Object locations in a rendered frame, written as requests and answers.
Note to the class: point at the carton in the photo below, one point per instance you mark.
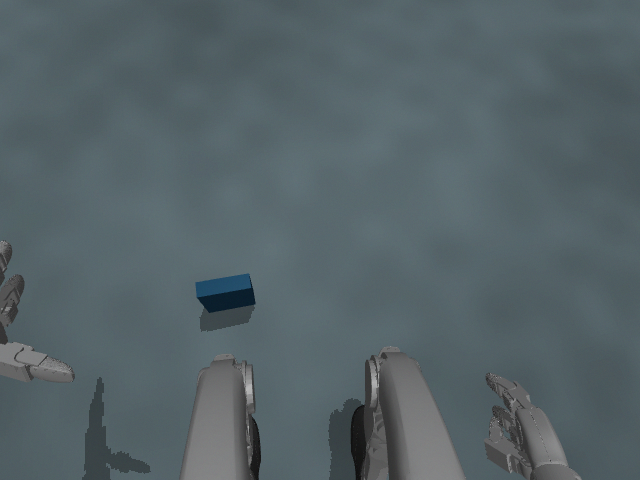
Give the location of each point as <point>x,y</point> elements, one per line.
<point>225,293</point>

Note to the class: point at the right robot hand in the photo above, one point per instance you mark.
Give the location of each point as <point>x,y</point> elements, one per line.
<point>534,441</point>

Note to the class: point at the right robot arm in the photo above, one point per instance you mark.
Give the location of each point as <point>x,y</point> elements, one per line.
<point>554,472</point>

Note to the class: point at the left robot hand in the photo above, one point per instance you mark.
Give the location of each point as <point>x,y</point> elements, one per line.
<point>20,361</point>

